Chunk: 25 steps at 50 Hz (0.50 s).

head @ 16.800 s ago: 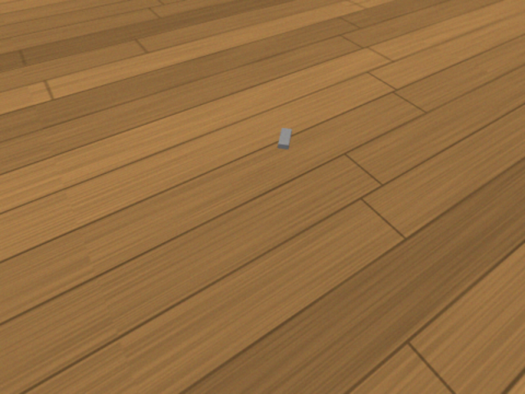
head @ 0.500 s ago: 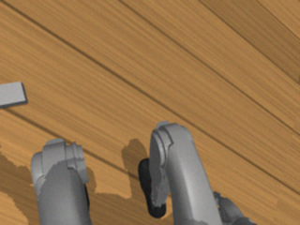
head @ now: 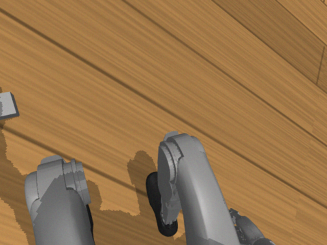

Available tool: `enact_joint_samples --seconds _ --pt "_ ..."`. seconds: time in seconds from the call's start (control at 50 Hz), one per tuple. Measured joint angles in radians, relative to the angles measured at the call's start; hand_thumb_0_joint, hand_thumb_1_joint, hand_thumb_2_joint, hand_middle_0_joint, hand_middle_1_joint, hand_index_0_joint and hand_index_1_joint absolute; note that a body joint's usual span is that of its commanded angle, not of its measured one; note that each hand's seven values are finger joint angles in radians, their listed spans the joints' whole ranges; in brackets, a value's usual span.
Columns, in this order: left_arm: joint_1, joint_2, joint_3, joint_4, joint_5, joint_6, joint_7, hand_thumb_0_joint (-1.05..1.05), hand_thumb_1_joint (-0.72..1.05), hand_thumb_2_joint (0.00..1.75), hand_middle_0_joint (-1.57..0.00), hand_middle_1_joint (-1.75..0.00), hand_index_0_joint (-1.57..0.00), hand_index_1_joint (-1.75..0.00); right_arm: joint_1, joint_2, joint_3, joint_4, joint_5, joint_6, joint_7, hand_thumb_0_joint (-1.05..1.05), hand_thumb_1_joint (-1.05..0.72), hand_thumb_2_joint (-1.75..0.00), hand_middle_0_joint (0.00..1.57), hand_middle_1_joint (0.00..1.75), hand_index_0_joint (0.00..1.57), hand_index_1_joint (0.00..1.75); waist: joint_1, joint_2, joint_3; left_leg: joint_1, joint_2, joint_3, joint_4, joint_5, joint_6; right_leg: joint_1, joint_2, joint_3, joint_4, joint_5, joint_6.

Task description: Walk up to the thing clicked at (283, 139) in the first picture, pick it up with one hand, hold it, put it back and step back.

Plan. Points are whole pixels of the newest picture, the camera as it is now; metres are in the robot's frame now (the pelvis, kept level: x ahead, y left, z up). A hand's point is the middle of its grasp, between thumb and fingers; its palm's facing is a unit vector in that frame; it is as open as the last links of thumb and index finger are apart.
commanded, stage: approach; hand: left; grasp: from above
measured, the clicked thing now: out of the picture +0.46 +0.36 -0.30
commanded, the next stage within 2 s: close in in 0.34 s
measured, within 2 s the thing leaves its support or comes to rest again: neither
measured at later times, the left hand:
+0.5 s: hand out of the picture +0.44 +0.36 -0.18, palm faces -0.47 -0.13 -0.87, open 14.0 cm
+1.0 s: hand out of the picture +0.44 +0.34 -0.24, palm faces -0.45 -0.13 -0.88, open 14.2 cm
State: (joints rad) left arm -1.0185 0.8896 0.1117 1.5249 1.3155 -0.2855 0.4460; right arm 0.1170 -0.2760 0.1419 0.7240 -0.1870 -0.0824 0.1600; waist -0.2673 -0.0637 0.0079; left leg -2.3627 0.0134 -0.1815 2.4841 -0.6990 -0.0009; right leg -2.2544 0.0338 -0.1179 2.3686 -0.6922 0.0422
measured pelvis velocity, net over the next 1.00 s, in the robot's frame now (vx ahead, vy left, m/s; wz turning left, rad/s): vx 0.00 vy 0.00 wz -0.05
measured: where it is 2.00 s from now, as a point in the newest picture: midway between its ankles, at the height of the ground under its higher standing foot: (126, 228)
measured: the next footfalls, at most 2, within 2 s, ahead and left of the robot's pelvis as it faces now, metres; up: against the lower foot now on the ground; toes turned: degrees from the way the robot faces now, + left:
none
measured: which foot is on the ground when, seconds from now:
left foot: down 0.00-1.00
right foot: down 0.00-1.00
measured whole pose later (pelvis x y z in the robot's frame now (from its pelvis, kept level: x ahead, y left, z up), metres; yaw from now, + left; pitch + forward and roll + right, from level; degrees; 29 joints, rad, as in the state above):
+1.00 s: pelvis +0.00 +0.00 -0.01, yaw -3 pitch +29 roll -13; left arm -1.05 1.04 0.15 1.72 1.33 -0.28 0.57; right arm 0.10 -0.32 0.27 0.67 -0.25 -0.16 0.18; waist -0.35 -0.14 0.12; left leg -2.37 0.02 -0.23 2.55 -0.70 0.00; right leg -2.25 0.06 -0.15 2.39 -0.67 0.06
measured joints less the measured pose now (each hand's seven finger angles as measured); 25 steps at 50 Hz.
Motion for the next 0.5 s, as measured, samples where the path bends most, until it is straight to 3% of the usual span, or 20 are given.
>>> enact_joint_samples --seconds 0.06,0.16,0.22,0.34,0.5 --pt "-0.011 -0.010 0.017 0.023 0.000 0.033 0.014 0.00 -0.40 0.90 -0.18 -0.95 -0.20 -0.93 0.005 -0.006 0.009 -0.012 0.004 0.000 0.003 0.00 -0.90 -0.88 0.20 0.30 0.20 0.30 -0.019 0.010 0.002 0.003 0.004 -0.001 -0.005 -0.001 -0.001 -0.001 0.003 -0.001 -0.005 0.003 0.000" --pt "-0.009 0.002 0.044 0.049 -0.027 0.073 0.005 0.00 -0.43 0.92 -0.16 -0.97 -0.17 -0.95 0.010 -0.020 0.030 -0.027 0.014 0.004 0.005 0.00 -0.90 -0.88 0.20 0.30 0.20 0.30 -0.038 0.022 0.022 0.008 0.012 -0.001 -0.009 0.005 0.000 -0.005 0.011 0.000 -0.010 0.018 0.002" --pt "0.010 0.018 0.058 0.039 -0.053 0.078 -0.020 0.00 -0.45 0.93 -0.15 -0.98 -0.16 -0.96 0.014 -0.027 0.036 -0.027 0.017 0.006 0.003 0.00 -0.90 -0.88 0.20 0.30 0.20 0.30 -0.037 0.025 0.034 0.009 0.015 -0.001 -0.009 0.010 0.001 -0.006 0.014 0.001 -0.010 0.026 0.003" --pt "0.031 0.042 0.028 0.010 -0.087 0.049 -0.085 0.00 -0.49 0.96 -0.13 -1.00 -0.13 -0.99 0.025 -0.026 0.031 -0.013 0.017 0.011 -0.004 0.00 -0.90 -0.88 0.20 0.30 0.20 0.30 -0.011 0.019 0.042 0.010 0.013 0.002 -0.006 0.016 0.000 -0.006 0.012 0.004 -0.005 0.029 0.002" --pt "0.010 0.069 0.006 0.005 -0.053 -0.028 -0.082 0.00 -0.51 0.99 -0.11 -1.01 -0.11 -1.00 0.016 -0.018 0.036 -0.015 0.005 0.014 -0.009 0.00 -0.90 -0.89 0.20 0.30 0.20 0.30 0.006 -0.004 0.043 0.010 0.002 -0.011 0.003 0.007 0.000 0.011 0.005 -0.009 -0.005 0.013 0.002"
